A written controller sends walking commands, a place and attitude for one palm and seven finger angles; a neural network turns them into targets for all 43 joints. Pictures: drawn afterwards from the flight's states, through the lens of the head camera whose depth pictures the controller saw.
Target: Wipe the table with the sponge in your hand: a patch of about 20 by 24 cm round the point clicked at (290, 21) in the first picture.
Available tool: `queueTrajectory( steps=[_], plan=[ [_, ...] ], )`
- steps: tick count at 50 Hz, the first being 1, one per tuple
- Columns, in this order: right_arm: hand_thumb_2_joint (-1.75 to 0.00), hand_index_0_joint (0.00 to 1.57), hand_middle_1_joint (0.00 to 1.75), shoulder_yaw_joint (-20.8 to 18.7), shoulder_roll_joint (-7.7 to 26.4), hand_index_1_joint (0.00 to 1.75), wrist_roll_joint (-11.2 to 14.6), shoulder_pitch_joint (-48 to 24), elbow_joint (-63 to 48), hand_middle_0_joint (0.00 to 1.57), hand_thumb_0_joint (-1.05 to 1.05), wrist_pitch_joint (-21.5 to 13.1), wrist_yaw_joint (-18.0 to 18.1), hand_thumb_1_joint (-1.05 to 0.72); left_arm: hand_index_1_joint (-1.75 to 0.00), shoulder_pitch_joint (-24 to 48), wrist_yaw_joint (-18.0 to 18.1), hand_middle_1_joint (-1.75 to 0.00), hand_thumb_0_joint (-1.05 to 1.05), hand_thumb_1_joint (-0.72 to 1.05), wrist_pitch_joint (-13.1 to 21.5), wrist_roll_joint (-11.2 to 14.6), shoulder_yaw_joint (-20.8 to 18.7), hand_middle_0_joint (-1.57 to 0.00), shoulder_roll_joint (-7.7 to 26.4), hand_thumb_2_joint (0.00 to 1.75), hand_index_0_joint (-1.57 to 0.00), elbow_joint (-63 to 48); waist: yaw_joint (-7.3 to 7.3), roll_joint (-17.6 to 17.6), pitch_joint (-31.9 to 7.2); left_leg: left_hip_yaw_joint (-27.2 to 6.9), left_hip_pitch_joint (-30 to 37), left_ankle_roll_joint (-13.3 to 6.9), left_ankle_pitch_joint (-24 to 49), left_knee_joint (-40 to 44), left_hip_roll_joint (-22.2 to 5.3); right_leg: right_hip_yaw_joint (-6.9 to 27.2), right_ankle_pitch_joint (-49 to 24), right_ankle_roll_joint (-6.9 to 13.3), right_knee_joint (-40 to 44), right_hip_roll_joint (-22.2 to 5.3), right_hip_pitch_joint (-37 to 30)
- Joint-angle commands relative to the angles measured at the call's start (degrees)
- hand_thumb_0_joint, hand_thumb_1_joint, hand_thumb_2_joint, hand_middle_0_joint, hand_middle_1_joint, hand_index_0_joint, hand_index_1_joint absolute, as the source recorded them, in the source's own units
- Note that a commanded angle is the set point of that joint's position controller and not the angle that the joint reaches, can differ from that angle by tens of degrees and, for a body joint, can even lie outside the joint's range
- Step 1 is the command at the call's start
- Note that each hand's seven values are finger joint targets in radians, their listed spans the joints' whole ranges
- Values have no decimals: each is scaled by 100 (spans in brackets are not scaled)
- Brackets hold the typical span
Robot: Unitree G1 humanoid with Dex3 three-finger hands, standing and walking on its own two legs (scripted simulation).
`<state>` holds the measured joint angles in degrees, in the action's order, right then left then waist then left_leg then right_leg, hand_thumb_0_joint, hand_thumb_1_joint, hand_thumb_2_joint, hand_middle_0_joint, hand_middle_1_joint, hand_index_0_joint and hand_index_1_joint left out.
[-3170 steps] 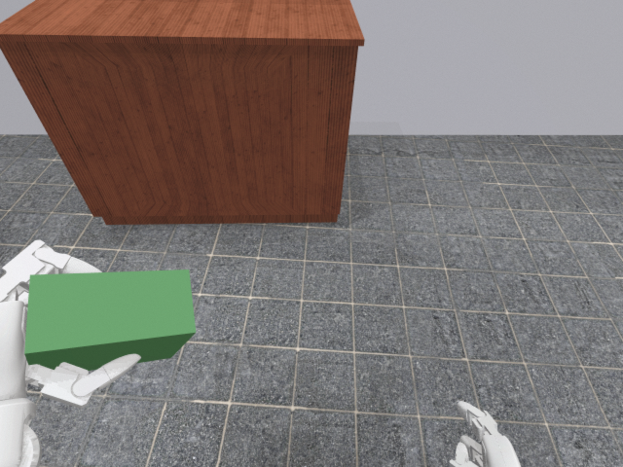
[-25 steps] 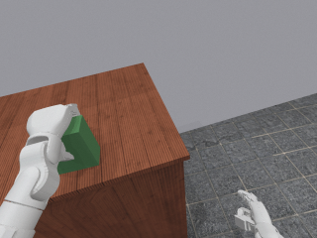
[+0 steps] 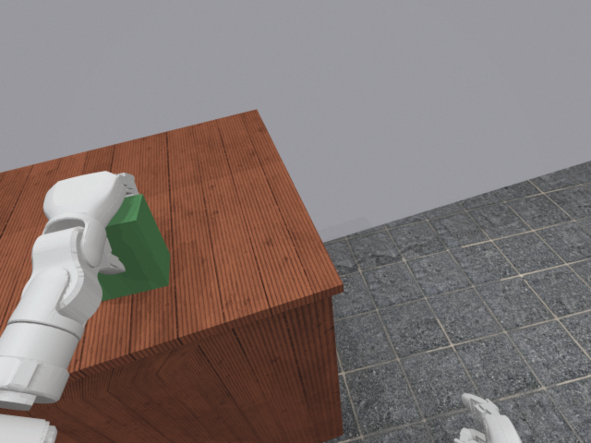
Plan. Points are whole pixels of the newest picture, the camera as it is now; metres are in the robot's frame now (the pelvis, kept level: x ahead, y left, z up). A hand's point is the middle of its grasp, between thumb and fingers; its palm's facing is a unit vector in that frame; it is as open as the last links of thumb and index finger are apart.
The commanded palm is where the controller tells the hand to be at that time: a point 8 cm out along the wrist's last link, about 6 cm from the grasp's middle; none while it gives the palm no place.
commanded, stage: wipe forward along the first lane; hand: left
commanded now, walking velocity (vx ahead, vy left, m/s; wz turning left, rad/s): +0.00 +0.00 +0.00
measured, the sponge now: (122, 260) +0.33 +0.29 +0.10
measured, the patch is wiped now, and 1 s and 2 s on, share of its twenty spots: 0.25 0.40 0.55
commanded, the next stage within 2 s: slide across to the middle lane in 0.66 s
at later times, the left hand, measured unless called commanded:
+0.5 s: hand (108, 203) +0.39 +0.31 +0.16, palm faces -0.08 +0.02 -1.00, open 10.5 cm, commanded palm +0.38 +0.32 +0.20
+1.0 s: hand (109, 190) +0.42 +0.33 +0.16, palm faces -0.03 +0.03 -1.00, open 10.5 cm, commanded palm +0.41 +0.31 +0.22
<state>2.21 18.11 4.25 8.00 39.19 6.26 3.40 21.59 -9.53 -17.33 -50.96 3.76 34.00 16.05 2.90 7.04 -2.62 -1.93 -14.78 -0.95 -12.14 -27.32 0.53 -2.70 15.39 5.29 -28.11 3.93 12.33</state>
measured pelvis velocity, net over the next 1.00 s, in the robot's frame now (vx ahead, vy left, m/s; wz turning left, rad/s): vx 0.02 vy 0.03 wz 0.00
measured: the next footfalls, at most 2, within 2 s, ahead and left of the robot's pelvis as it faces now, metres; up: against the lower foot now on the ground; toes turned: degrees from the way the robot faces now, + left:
none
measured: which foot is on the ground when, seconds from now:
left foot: down 0.00-1.00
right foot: down 0.00-1.00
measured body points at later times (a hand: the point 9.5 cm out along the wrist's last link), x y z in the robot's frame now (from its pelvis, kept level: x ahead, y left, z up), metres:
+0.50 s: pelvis +0.00 +0.00 +0.00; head +0.01 -0.04 +0.45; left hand +0.39 +0.31 +0.22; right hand +0.13 -0.27 -0.13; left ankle +0.03 +0.13 -0.74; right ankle +0.00 -0.06 -0.74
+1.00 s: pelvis +0.02 +0.03 +0.00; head +0.03 +0.00 +0.45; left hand +0.42 +0.32 +0.22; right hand +0.14 -0.23 -0.13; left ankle +0.03 +0.14 -0.74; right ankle +0.00 -0.06 -0.74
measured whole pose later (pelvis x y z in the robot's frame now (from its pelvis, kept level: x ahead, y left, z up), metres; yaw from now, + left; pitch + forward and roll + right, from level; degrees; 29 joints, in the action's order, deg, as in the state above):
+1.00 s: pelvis +0.02 +0.03 +0.00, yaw +0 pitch +4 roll +0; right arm 0.5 18.2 5.5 12.7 40.2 9.1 2.8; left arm 37.8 -5.8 -8.2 -52.5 5.5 36.2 36.5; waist 1.0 5.5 -3.6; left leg -1.5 -18.1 -1.7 -12.6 -26.9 1.7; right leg -2.0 14.6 2.9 -25.0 2.8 14.3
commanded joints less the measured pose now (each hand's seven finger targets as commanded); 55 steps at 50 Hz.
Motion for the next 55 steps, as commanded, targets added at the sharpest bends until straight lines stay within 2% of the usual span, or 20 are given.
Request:
queueTrajectory(
  steps=[1,8,10,14,15,16,18,24,25,27,30,32,37,41,43,44,46,50,54,55],
  plan=[
    [-90,20,30,-243,587,30,23,-841,-894,20,0,-218,61,-90,-160,1335,149,-160,0,10,78,-113,-280,-120,1073,130,-120,206,-124,-1179,-446,139,-104,-287,178,193,276,665,-692,-360,785,-371,-131],
    [-90,20,30,-256,662,30,53,-631,-730,20,0,-190,122,-90,-160,2109,120,-160,0,10,251,-242,-372,-120,1518,130,-120,1109,-209,-1289,-387,158,-345,-298,-39,97,276,799,-371,-403,853,-404,-18],
    [-90,20,30,-246,659,30,63,-596,-751,20,0,-186,134,-90,-160,2392,84,-160,0,10,328,-263,-431,-120,1683,130,-120,1202,-200,-962,-519,111,-388,-294,5,111,264,866,-443,-342,819,-430,-72],
    [-90,20,30,-288,665,30,59,-414,-770,20,0,-138,110,-90,-160,2486,43,-160,0,10,538,-320,-363,-120,1642,130,-120,1474,-241,-1009,-733,140,-390,-303,165,8,258,820,-837,-357,727,-445,-216],
    [-90,20,30,-279,680,30,58,-382,-775,20,0,-124,110,-90,-160,2591,36,-160,0,10,606,-319,-558,-120,1876,130,-120,1518,-229,-874,-788,111,-470,-303,198,24,250,865,-926,-319,696,-449,-266],
    [-90,20,30,-292,678,30,52,-295,-752,20,0,-108,98,-90,-160,2573,37,-160,0,10,652,-331,-418,-120,1702,130,-120,1677,-267,-1073,-735,131,-468,-316,201,4,261,789,-1004,-349,677,-434,-231],
    [-90,20,30,-323,705,30,51,-247,-777,20,0,-78,83,-90,-160,2466,58,-160,0,10,781,-324,-576,-120,1842,130,-120,1708,-232,-1135,-819,125,-523,-308,211,-33,244,835,-1143,-356,640,-449,-297],
    [-90,20,30,-360,727,30,77,-124,-759,20,0,-4,71,-90,-160,2770,176,-160,0,10,980,-311,-542,-120,1821,130,-120,1858,-268,-1034,-841,151,-530,-334,190,-17,256,763,-1087,-349,648,-417,-155],
    [-90,20,30,-351,711,30,87,-163,-763,20,0,-6,79,-90,-160,2922,177,-160,0,10,1004,-296,-525,-120,1827,130,-120,1850,-278,-821,-842,140,-525,-327,216,-1,253,799,-1115,-310,656,-428,-125],
    [-90,20,30,-363,746,30,84,-25,-656,20,0,23,78,-90,-160,2970,228,-160,0,10,997,-351,-533,-120,1880,130,-120,2148,-313,-1140,-783,158,-576,-347,164,6,257,716,-1034,-351,663,-387,-97],
    [-90,20,30,-368,750,30,91,-3,-635,20,0,23,88,-90,-160,3192,246,-160,0,10,1053,-367,-623,-120,2025,130,-120,2194,-297,-912,-1010,128,-522,-344,259,39,256,722,-1124,-308,641,-381,-144],
    [-90,20,30,-375,758,30,99,79,-586,20,0,35,74,-90,-160,3296,252,-160,0,10,1053,-395,-425,-120,1834,130,-120,2406,-364,-1121,-883,162,-517,-359,224,40,246,667,-1129,-348,672,-373,-67],
    [-90,20,30,-380,772,30,87,197,-552,20,0,68,76,-90,-160,3473,244,-160,0,10,1140,-472,-531,-120,2039,130,-120,2678,-367,-1104,-993,176,-508,-359,337,53,244,651,-1321,-335,654,-372,-170],
    [-90,20,30,-405,700,30,88,120,-694,20,0,95,14,-90,-160,3437,280,-160,0,10,1228,-382,-348,-120,1649,130,-120,2092,-342,-807,-1343,162,-145,-375,680,76,238,569,-1610,-286,633,-357,-268],
    [-90,20,30,-395,656,30,115,8,-756,20,0,103,0,-90,-160,3508,364,-160,0,10,1191,-270,-183,-120,1359,130,-120,1748,-363,-850,-1241,135,-44,-370,654,129,229,512,-1499,-282,693,-353,-201],
    [-90,20,30,-405,658,30,117,-15,-739,20,0,100,-4,-90,-160,3423,413,-160,0,10,1142,-197,-280,-120,1380,130,-120,1763,-346,-965,-1162,120,-30,-365,620,160,219,502,-1450,-284,728,-344,-195],
    [-90,20,30,-395,637,30,128,-129,-723,20,0,75,-3,-90,-160,3689,494,-160,0,10,1099,-83,-234,-120,1309,130,-120,1333,-354,-715,-1321,84,212,-363,776,237,226,443,-1460,-259,729,-325,-228],
    [-90,20,30,-340,558,30,150,-426,-755,20,0,-23,-42,-90,-160,3925,622,-160,0,10,768,63,64,-120,859,130,-120,770,-317,-551,-1297,-35,512,-312,920,381,209,307,-1296,-201,771,-301,-101],
    [-90,20,30,-320,518,30,137,-543,-687,20,0,-113,-81,-90,-160,4333,742,-160,0,10,315,-39,393,-120,563,130,-120,422,-348,-564,-1387,-181,879,-232,1025,452,187,170,-1070,-163,746,-235,22],
    [-90,20,30,-278,496,30,138,-659,-742,20,0,-162,-91,-90,-160,4550,741,-160,0,10,247,-28,434,-120,509,130,-120,146,-304,-321,-1521,-214,962,-188,1179,485,187,153,-1124,-111,717,-233,13]
  ],
)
